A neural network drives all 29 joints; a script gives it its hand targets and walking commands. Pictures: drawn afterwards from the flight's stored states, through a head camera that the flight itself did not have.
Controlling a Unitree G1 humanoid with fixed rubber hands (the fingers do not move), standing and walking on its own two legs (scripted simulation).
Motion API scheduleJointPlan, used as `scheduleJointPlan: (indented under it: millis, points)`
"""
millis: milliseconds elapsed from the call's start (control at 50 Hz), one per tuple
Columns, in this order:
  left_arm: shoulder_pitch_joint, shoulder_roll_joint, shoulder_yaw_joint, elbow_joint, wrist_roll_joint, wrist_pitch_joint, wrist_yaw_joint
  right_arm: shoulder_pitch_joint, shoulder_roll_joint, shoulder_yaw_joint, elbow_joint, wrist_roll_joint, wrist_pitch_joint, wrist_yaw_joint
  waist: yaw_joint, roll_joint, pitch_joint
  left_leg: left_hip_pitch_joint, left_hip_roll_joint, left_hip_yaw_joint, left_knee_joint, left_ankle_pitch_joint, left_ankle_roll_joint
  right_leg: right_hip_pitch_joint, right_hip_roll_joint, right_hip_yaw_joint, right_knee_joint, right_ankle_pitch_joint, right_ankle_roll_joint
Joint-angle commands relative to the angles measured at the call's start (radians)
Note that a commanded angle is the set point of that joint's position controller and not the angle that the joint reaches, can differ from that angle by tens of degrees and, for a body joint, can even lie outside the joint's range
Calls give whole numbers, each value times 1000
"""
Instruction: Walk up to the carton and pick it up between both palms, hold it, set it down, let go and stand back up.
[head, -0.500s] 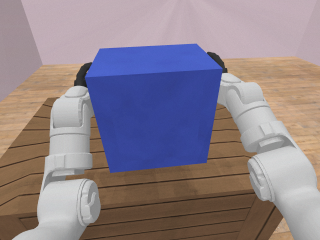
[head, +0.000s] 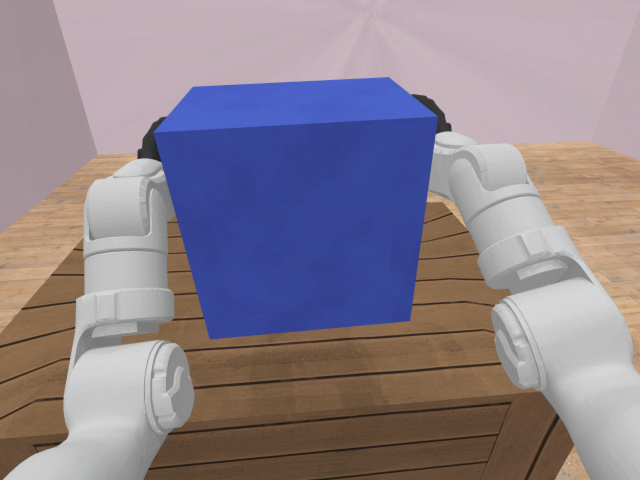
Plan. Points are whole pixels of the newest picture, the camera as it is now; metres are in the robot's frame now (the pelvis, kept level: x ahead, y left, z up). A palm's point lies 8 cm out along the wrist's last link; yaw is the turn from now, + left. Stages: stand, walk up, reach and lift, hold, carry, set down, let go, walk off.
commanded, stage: hold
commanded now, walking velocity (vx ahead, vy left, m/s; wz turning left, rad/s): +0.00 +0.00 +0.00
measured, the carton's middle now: (301, 204) +0.33 +0.01 +0.29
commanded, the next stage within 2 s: none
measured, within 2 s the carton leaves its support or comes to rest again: neither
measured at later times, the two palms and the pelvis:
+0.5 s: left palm (156, 173) +0.36 +0.18 +0.32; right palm (432, 151) +0.36 -0.14 +0.34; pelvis +0.00 +0.00 +0.00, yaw +0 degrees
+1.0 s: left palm (160, 179) +0.36 +0.17 +0.31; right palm (433, 160) +0.36 -0.14 +0.33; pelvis +0.00 +0.01 +0.00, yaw -1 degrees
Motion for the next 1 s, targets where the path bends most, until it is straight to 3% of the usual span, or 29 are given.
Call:
scheduleJointPlan:
  millis: [0, 80, 140, 220, 340, 440, 460, 620, 700, 900, 980]
  points:
    - [-938, -511, -300, -205, -151, -114, -131, -776, 600, 138, -285, 164, 9, 120, -1, 87, -261, 478, -59, -29, 18, 107, 2, -311, 27, 36, -102, 340, 122]
    - [-965, -500, -282, -207, -138, -114, -132, -784, 597, 137, -259, 163, 14, 125, 14, 88, -259, 479, -61, -28, 17, 100, 5, -322, 25, 35, -108, 326, 126]
    - [-960, -501, -265, -158, -132, -116, -137, -812, 593, 129, -251, 151, 12, 131, 21, 54, -237, 458, -59, -24, 2, 47, 14, -328, 23, 38, -121, 278, 124]
    - [-988, -497, -261, -175, -137, -128, -132, -821, 609, 125, -247, 143, 8, 138, 36, 34, -279, 475, -58, -27, 3, 67, 14, -323, 26, 36, -118, 281, 120]
    - [-970, -504, -264, -155, -136, -127, -139, -810, 598, 117, -239, 134, 8, 132, 15, 20, -281, 479, -60, -29, 7, 85, 13, -310, 27, 40, -118, 326, 124]
    - [-961, -509, -277, -210, -139, -121, -147, -798, 585, 132, -272, 158, 5, 122, 5, 48, -295, 502, -61, -32, 21, 149, 6, -298, 26, 38, -112, 399, 127]
    - [-951, -521, -294, -210, -148, -118, -147, -788, 579, 128, -272, 160, 8, 120, -10, 57, -294, 505, -62, -33, 23, 151, 1, -300, 28, 38, -111, 398, 124]
    - [-951, -527, -333, -290, -160, -111, -137, -773, 576, 149, -333, 191, 6, 117, -15, 93, -333, 529, -59, -38, 41, 197, -13, -292, 32, 33, -100, 428, 125]
    - [-954, -535, -340, -321, -160, -109, -124, -776, 586, 159, -344, 201, 5, 121, 4, 108, -348, 536, -55, -41, 41, 196, -13, -309, 32, 31, -99, 399, 123]
    - [-941, -533, -336, -286, -170, -103, -116, -786, 585, 163, -358, 199, 13, 126, 3, 67, -352, 517, -54, -36, 39, 166, -5, -304, 35, 37, -101, 378, 124]
    - [-944, -531, -323, -267, -160, -101, -119, -794, 585, 154, -333, 194, 17, 129, 9, 78, -326, 497, -52, -30, 29, 144, -2, -314, 33, 39, -105, 350, 120]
